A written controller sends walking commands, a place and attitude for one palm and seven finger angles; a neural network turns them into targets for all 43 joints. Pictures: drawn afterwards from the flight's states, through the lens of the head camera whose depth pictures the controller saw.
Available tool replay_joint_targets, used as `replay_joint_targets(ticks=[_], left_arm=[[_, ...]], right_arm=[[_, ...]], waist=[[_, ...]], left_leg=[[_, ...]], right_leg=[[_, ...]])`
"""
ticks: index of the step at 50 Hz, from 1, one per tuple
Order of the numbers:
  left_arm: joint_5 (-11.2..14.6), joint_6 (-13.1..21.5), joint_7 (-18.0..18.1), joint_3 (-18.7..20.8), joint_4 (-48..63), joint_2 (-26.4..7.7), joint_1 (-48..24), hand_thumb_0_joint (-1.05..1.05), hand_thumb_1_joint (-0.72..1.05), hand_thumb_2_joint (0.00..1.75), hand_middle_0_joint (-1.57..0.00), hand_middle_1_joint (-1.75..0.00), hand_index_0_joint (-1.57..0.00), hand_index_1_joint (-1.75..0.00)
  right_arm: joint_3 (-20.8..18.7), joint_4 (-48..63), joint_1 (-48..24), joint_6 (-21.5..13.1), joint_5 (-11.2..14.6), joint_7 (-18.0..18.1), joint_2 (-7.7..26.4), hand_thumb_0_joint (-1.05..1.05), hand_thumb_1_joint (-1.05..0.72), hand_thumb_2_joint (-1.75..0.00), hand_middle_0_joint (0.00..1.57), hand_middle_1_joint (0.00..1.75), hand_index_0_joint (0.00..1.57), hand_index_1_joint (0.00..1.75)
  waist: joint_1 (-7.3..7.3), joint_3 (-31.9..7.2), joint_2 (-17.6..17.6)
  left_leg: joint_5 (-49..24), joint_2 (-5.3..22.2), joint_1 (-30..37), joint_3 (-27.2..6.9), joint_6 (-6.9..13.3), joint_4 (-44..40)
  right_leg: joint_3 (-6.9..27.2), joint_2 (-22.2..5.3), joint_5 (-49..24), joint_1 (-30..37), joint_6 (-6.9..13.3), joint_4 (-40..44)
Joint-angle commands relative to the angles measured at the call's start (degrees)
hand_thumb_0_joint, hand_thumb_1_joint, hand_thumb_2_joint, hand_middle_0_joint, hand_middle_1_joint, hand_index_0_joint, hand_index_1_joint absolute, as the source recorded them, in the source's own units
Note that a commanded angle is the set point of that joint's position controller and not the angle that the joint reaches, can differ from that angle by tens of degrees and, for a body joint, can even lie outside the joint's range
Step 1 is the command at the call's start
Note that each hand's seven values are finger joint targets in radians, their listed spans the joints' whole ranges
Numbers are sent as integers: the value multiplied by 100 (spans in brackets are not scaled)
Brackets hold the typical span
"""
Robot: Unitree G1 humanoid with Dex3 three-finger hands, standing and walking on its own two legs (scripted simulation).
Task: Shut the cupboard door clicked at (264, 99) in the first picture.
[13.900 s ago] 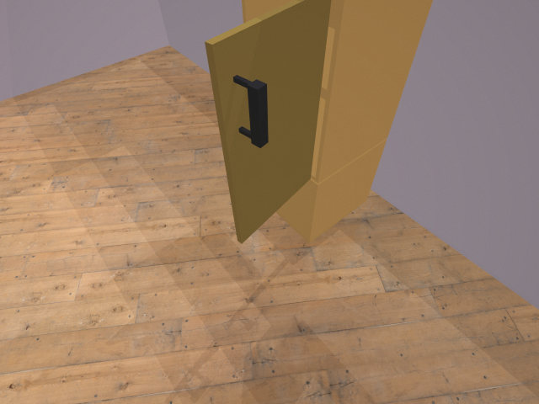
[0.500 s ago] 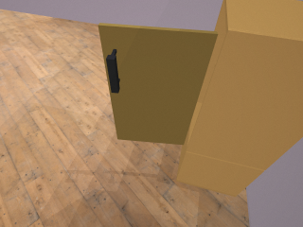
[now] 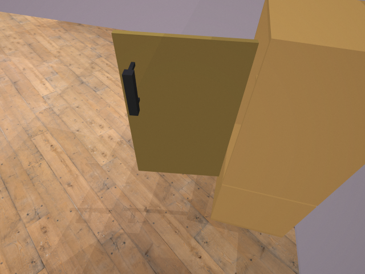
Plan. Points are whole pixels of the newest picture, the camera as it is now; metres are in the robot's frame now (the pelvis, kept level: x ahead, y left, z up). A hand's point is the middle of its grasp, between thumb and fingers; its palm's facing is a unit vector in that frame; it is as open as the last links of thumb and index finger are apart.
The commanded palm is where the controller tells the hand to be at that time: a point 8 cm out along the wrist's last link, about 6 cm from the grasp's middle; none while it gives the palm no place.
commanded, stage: look again from close up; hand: left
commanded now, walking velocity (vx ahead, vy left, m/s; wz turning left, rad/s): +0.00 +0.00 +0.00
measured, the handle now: (133, 89) +0.55 +0.17 +0.11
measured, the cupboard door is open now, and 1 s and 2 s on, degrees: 100 100 100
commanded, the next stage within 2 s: shuffle to correct the standing spot in 0.04 s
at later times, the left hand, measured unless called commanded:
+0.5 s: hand out of the picture +0.03 +0.16 -0.18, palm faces +0.01 -0.99 -0.17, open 7.3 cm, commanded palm none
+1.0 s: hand out of the picture +0.12 +0.19 -0.18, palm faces +0.01 -0.97 -0.25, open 7.3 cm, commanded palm none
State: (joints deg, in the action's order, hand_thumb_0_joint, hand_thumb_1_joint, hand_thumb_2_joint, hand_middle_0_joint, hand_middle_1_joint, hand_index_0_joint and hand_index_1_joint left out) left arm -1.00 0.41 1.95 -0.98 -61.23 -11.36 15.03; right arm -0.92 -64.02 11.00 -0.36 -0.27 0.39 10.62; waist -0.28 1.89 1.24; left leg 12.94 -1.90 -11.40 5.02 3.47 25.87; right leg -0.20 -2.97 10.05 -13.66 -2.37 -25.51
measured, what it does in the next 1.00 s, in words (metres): shifts its weight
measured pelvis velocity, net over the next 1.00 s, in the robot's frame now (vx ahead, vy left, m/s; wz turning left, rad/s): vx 0.08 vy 0.00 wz -0.01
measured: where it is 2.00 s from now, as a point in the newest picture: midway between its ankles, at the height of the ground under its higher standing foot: outside the picture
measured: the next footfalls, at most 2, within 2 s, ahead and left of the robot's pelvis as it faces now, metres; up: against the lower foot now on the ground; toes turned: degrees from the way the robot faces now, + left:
none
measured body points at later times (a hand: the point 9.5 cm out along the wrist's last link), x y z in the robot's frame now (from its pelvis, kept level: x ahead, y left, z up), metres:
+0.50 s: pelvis +0.06 -0.01 -0.01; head +0.06 -0.01 +0.44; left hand +0.03 +0.21 -0.17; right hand +0.04 -0.24 -0.16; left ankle +0.02 +0.08 -0.74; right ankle +0.04 -0.15 -0.74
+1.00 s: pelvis +0.08 +0.00 -0.01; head +0.11 +0.00 +0.44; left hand +0.12 +0.24 -0.16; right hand +0.09 -0.24 -0.16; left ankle +0.02 +0.08 -0.74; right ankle +0.04 -0.14 -0.74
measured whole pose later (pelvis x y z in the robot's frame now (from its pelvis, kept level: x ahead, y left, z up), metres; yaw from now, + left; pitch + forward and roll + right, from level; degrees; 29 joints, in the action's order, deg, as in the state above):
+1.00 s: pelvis +0.08 +0.00 -0.01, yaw -1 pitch +0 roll -1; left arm -0.8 -0.3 3.6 1.9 -57.7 -11.1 13.8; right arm -2.4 -61.9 13.0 0.5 -0.2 3.1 8.6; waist -1.0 3.8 -0.1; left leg 21.7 0.1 -9.0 5.8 2.4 30.7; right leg -2.3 -1.9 18.0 -11.7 -1.5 -30.6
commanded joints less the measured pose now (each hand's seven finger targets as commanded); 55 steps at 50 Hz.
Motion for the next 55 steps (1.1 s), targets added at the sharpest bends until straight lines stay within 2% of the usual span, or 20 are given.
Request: replay_joint_targets(ticks=[1, 7, 12, 17, 21, 25, 28, 29, 31, 33, 35, 37, 39, 44, 48, 49, 50, 52, 54, 55], left_arm=[[-8, 71, 50, 151, 200, -704, 227, 0, 90, 90, -20, -30, -20, -30], [-2, 62, 51, 148, 181, -703, 166, 0, 90, 90, -20, -30, -20, -30], [-40, -18, -7, 140, 101, -469, 374, 0, 90, 90, -20, -30, -20, -30], [-38, 30, -70, 189, 93, -380, 642, 0, 90, 90, -20, -30, -20, -30], [-12, 74, -81, 226, 70, -331, 796, 0, 90, 90, -20, -30, -20, -30], [5, 114, -56, 291, -70, -363, 1151, 0, 90, 90, -20, -30, -20, -30], [31, 126, 36, 354, -215, -488, 1465, 0, 90, 90, -20, -30, -20, -30], [41, 115, 65, 328, -198, -439, 1347, 0, 90, 90, -20, -30, -20, -30], [54, 86, 104, 262, -100, -293, 998, 0, 90, 90, -20, -30, -20, -30], [69, 70, 167, 247, -27, -243, 853, 0, 90, 90, -20, -30, -20, -30], [71, 3, 208, 250, 52, -205, 723, 0, 90, 90, -20, -30, -20, -30], [49, -62, 195, 276, 170, -110, 613, 0, 90, 90, -20, -30, -20, -30], [36, -103, 156, 313, 257, -66, 539, 0, 90, 90, -20, -30, -20, -30], [11, -111, 138, 393, 402, -224, 696, 0, 90, 90, -20, -30, -20, -30], [22, -68, 138, 381, 457, -416, 609, 0, 90, 90, -20, -30, -20, -30], [-19, 48, 322, 386, 370, -692, 564, 0, 90, 90, -20, -30, -20, -30], [-43, 107, 289, 411, 580, -832, 538, 0, 90, 90, -20, -30, -20, -30], [41, 131, 205, 331, 696, -660, 361, 0, 90, 90, -20, -30, -20, -30], [28, 55, 148, 274, 761, -462, 179, 0, 90, 90, -20, -30, -20, -30], [26, 30, 114, 236, 755, -424, 149, 0, 90, 90, -20, -30, -20, -30]], right_arm=[[-135, 206, 79, -92, -5, 22, 818, 0, -90, -90, 20, 30, 20, 30], [-112, 146, 29, -89, 0, 28, 802, 0, -90, -90, 20, 30, 20, 30], [-94, 56, 241, -10, -51, 16, 711, 0, -90, -90, 20, 30, 20, 30], [-113, 115, 350, -57, -50, 33, 683, 0, -90, -90, 20, 30, 20, 30], [-103, 73, 595, -134, -31, 72, 590, 0, -90, -90, 20, 30, 20, 30], [-81, 73, 686, -208, -18, 130, 429, 0, -90, -90, 20, 30, 20, 30], [-10, 120, 606, -197, -8, 173, 163, 0, -90, -90, 20, 30, 20, 30], [-1, 97, 610, -170, 13, 197, 132, 0, -90, -90, 20, 30, 20, 30], [-7, -88, 868, -151, 40, 222, 156, 0, -90, -90, 20, 30, 20, 30], [-76, -211, 1135, -151, 33, 302, 396, 0, -90, -90, 20, 30, 20, 30], [-134, -177, 1157, -100, 43, 328, 441, 0, -90, -90, 20, 30, 20, 30], [-191, -87, 1080, -63, 21, 328, 449, 0, -90, -90, 20, 30, 20, 30], [-220, 14, 971, -32, -6, 327, 444, 0, -90, -90, 20, 30, 20, 30], [-279, 233, 890, 16, -26, 355, 486, 0, -90, -90, 20, 30, 20, 30], [-259, 336, 761, 42, -24, 286, 357, 0, -90, -90, 20, 30, 20, 30], [-299, 754, 529, -62, 52, 214, 803, 0, -90, -90, 20, 30, 20, 30], [-255, 982, 675, -89, 28, 188, 716, 0, -90, -90, 20, 30, 20, 30], [-226, 928, 937, -152, -42, 164, 576, 0, -90, -90, 20, 30, 20, 30], [-214, 1007, 789, -107, -62, 178, 663, 0, -90, -90, 20, 30, 20, 30], [-169, 1061, 692, -108, -81, 182, 635, 0, -90, -90, 20, 30, 20, 30]], waist=[[8, 30, 2], [17, 78, -57], [15, 358, -220], [65, 621, -135], [36, 528, -167], [99, 196, 292], [154, 31, 840], [90, 30, 676], [-92, -10, -51], [-109, -232, -596], [-115, -152, -724], [-94, 77, -864], [-61, 246, -741], [2, -255, -340], [-2, -573, 136], [-61, -761, 340], [-54, -742, -392], [-71, -1332, -397], [-45, -695, -521], [25, -313, -467]], left_leg=[[-106, 795, -93, -827, -155, -759], [-172, 827, -42, -812, -177, -838], [1814, 917, -311, -1013, -122, -1200], [1787, 963, -435, -1015, -11, -1031], [1041, 940, -256, -844, 29, -641], [-112, 699, -413, -361, -38, 336], [43, 397, -909, 52, -299, 1103], [73, 455, -712, -27, -335, 934], [-1910, 692, 240, -262, -330, 143], [-4724, 954, 893, -412, -239, 321], [-5845, 1158, 1232, -577, -160, 243], [-6010, 1310, 1438, -688, -14, 114], [-5448, 1355, 1288, -738, 120, 20], [-4772, 1124, 949, -565, -38, 347], [-2408, 822, 352, -384, -246, 341], [-3434, 924, 506, -214, -376, 857], [-3853, 724, 265, -180, -541, 1057], [-3963, 794, 496, -409, -334, 678], [-3999, 1024, 729, -597, -153, 419], [-3811, 1040, 555, -633, -67, 327]], right_leg=[[449, -409, -202, 58, 289, 444], [430, -397, -242, 132, 263, 487], [268, -184, 1132, -103, 264, 346], [307, -168, 1016, -171, 376, 218], [366, -188, 547, -112, 482, 12], [624, -388, -508, 525, 657, -102], [1238, -1013, -2611, 1188, 986, 44], [1128, -1043, -3264, 1092, 1005, -42], [430, -563, -3702, 572, 623, -474], [102, -300, -3018, 490, 346, -628], [-106, -131, -1583, 160, 264, -643], [-238, -4, -62, -284, 189, -562], [-267, -8, 270, -328, 183, -463], [-83, -222, -2048, 337, 296, -512], [318, -634, -3279, 874, 540, -455], [102, -458, -4220, 503, 264, -656], [-38, -622, -4739, 858, 359, -679], [-89, -539, -3800, 955, 489, -1355], [-224, -245, -1224, 188, 434, -896], [-218, -155, -804, 97, 417, -580]])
